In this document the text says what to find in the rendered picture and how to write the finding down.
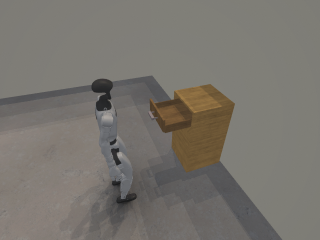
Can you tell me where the cabinet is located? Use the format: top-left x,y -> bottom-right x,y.
171,84 -> 235,173

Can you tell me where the robot right forearm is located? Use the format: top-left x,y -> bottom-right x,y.
101,142 -> 116,169

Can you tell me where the drawer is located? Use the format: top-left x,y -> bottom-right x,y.
149,98 -> 193,133

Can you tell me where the right robot hand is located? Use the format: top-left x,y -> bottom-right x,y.
109,166 -> 123,181

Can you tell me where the robot right upper arm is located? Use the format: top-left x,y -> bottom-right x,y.
99,112 -> 114,147

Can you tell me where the humanoid robot head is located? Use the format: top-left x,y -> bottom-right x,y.
91,78 -> 113,111

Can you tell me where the left robot shin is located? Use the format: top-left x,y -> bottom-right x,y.
116,165 -> 122,182

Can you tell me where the handle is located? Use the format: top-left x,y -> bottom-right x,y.
148,111 -> 158,121

